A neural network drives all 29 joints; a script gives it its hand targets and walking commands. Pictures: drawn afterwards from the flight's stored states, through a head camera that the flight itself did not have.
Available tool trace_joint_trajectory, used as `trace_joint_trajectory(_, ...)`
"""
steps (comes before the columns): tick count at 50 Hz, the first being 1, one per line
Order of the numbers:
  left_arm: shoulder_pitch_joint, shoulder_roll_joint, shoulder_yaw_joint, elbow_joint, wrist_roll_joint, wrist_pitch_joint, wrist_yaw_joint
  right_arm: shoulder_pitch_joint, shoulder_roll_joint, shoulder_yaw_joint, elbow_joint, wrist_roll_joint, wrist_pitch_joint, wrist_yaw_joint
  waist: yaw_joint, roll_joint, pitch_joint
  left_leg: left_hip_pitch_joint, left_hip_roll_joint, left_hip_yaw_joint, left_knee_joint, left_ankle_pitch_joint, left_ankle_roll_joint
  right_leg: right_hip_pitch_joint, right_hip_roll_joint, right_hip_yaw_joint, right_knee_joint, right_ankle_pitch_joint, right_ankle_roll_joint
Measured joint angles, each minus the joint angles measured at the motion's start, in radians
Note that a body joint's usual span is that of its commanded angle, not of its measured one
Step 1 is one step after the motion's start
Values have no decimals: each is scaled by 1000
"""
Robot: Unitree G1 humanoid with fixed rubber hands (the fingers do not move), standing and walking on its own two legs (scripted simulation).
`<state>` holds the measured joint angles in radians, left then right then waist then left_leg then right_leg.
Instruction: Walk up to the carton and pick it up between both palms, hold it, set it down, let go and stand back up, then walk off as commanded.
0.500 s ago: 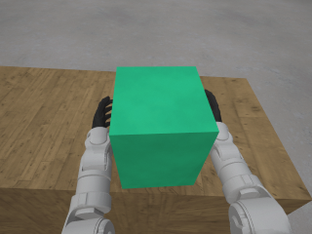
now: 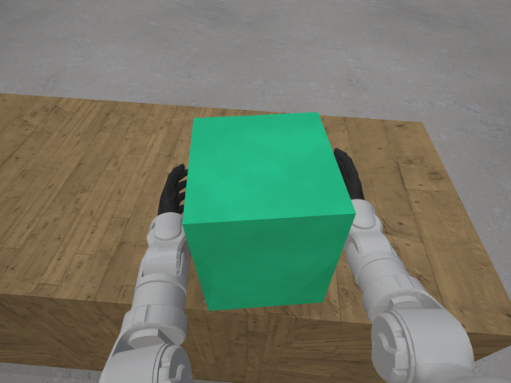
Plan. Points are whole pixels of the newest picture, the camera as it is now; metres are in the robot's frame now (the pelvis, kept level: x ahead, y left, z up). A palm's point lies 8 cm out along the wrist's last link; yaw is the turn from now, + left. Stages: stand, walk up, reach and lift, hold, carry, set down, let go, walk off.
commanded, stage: set down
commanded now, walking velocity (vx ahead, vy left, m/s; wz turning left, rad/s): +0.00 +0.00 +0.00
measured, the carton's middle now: (261, 214) +0.38 +0.06 +0.06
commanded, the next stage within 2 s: none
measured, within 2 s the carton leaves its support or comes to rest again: rests again in 0.64 s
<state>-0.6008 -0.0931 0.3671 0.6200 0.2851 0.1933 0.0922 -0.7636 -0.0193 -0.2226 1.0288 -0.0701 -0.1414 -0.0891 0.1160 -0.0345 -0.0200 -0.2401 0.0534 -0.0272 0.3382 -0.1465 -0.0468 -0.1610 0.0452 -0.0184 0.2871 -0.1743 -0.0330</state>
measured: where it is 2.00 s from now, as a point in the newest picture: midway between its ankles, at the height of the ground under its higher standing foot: outside the picture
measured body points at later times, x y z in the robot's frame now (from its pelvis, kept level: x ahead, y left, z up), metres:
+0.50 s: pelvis +0.01 +0.00 +0.00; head +0.07 +0.00 +0.44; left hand +0.38 +0.20 +0.03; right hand +0.45 -0.08 +0.05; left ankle +0.02 +0.14 -0.75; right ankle -0.02 -0.10 -0.75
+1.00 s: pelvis +0.00 +0.00 -0.01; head +0.09 +0.00 +0.44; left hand +0.38 +0.20 +0.01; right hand +0.45 -0.08 +0.03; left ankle +0.02 +0.14 -0.75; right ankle -0.02 -0.10 -0.75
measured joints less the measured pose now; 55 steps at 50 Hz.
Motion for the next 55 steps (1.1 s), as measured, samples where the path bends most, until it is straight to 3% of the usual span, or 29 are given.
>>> trace_joint_trajectory(38, 26, -33, 42, 106, -58, -257, 44, 7, -27, 33, 32, -47, -142, 8, 17, 38, -75, -244, 7, 10, 34, 2, 3, -239, 0, -14, 28, 3, 1)
trace_joint_trajectory(55, -24, -44, 92, 186, -28, -343, 40, -11, -30, -49, 62, -115, -190, 29, 39, 34, -72, -270, 9, 28, 23, 23, 6, -281, -1, -5, 39, 16, 1)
